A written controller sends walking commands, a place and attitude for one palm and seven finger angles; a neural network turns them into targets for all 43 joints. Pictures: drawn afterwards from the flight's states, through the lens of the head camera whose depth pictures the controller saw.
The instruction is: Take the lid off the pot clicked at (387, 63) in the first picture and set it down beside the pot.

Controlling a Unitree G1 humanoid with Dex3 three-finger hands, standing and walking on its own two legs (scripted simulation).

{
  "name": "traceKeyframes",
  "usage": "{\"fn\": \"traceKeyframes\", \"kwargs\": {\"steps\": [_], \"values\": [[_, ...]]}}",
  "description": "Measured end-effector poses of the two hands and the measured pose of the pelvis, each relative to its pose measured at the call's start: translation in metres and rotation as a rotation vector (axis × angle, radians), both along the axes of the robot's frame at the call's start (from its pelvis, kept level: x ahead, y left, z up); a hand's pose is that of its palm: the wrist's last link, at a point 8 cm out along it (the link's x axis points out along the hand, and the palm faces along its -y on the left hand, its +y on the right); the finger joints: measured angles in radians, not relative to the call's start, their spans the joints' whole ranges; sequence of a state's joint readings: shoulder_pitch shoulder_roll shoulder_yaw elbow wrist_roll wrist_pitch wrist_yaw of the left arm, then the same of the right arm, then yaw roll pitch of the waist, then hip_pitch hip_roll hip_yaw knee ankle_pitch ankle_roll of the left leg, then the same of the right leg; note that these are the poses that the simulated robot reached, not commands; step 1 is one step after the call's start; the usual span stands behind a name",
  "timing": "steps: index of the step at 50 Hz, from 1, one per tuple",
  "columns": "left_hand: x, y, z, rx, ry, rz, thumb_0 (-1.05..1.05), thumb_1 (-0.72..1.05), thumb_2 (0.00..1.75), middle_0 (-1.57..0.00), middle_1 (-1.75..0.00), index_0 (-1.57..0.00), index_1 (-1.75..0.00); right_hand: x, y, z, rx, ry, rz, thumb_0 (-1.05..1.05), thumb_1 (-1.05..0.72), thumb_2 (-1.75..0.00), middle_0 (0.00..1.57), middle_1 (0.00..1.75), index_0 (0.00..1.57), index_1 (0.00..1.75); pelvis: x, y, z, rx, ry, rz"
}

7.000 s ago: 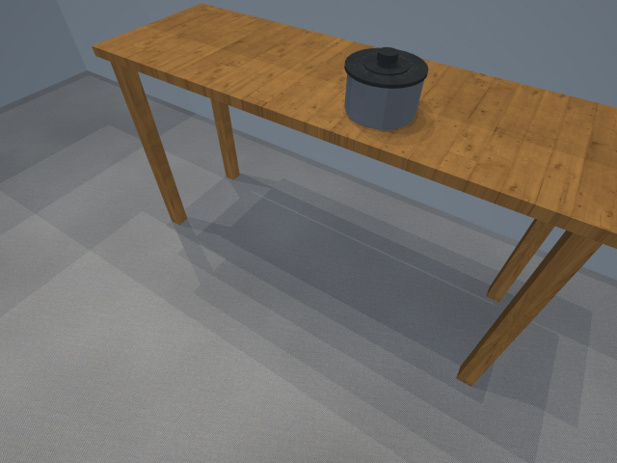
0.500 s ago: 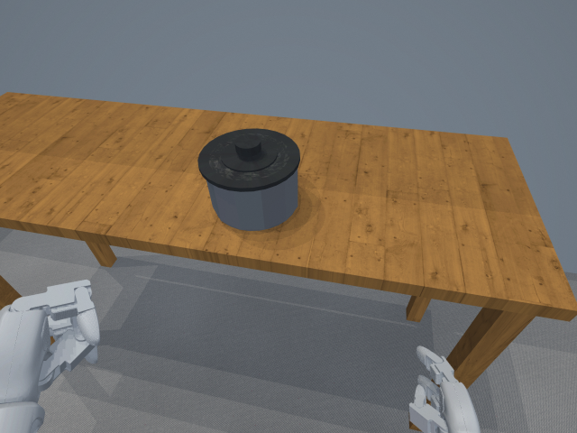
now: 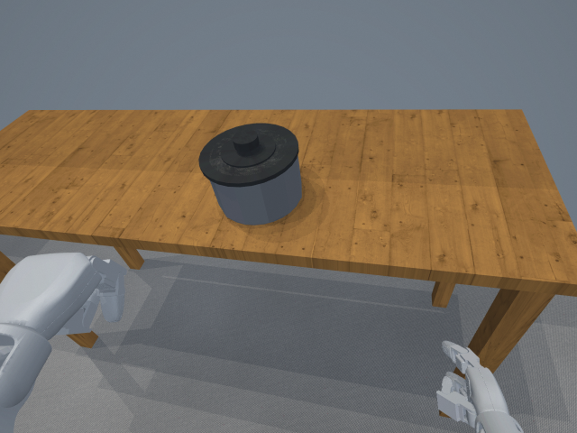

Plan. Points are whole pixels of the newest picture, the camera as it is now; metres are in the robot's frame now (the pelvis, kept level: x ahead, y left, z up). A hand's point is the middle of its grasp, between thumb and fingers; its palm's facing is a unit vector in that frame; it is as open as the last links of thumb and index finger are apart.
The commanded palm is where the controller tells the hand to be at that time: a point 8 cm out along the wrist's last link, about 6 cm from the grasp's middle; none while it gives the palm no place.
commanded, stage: reach forward and open the fingers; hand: left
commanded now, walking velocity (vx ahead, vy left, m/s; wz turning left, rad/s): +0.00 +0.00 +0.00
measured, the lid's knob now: (245, 140) +0.55 +0.15 +0.14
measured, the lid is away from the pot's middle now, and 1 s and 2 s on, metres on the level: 0.00 0.00 0.00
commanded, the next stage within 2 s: move the open hand above the knob in 0.74 s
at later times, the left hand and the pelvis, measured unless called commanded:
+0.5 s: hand (91, 264) +0.24 +0.26 +0.18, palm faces -0.11 +0.03 -0.99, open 8.6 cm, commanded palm +0.22 +0.25 +0.25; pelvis -0.03 +0.00 +0.00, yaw +0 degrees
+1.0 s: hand (114, 216) +0.30 +0.24 +0.20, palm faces -0.11 +0.02 -0.99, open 10.1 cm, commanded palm +0.28 +0.23 +0.27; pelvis -0.03 +0.00 +0.00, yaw +1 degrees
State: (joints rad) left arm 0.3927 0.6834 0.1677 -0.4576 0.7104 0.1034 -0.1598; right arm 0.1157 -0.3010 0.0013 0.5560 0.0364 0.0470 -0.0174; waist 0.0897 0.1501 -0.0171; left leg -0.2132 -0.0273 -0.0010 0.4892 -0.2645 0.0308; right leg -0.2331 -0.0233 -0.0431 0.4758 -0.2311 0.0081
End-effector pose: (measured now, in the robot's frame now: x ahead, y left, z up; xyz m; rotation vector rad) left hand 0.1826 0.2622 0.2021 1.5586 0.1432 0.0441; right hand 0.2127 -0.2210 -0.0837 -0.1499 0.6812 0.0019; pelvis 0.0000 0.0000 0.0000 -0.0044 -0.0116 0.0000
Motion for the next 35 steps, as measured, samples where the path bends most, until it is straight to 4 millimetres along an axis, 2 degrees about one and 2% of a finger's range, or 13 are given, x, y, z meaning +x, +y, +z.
{"fn": "traceKeyframes", "kwargs": {"steps": [9, 25, 35], "values": [[0.014, -0.001, 0.013, 0.024, 0.126, -0.083, 0.0, 0.28, 1.28, -1.12, -0.84, -1.13, -0.84, -0.005, 0.001, 0.005, -0.006, -0.017, 0.023, 0.01, -0.91, -0.9, 0.2, 0.3, 0.2, 0.3, -0.009, -0.004, 0.003, -0.003, -0.011, 0.022], [0.045, -0.007, 0.033, 0.031, 0.049, -0.159, 0.0, -0.19, 1.49, -0.92, -0.28, -0.93, -0.28, -0.045, 0.002, -0.001, -0.005, 0.029, 0.002, 0.01, -0.91, -0.9, 0.2, 0.3, 0.2, 0.3, -0.027, 0.002, 0.003, 0.004, -0.025, 0.008], [0.062, -0.009, 0.048, 0.036, 0.031, -0.146, 0.0, -0.32, 1.54, -0.86, -0.11, -0.87, -0.11, -0.048, 0.006, 0.0, 0.015, 0.01, -0.002, 0.01, -0.91, -0.9, 0.2, 0.3, 0.2, 0.3, -0.031, 0.006, 0.001, 0.01, -0.027, 0.003]]}}
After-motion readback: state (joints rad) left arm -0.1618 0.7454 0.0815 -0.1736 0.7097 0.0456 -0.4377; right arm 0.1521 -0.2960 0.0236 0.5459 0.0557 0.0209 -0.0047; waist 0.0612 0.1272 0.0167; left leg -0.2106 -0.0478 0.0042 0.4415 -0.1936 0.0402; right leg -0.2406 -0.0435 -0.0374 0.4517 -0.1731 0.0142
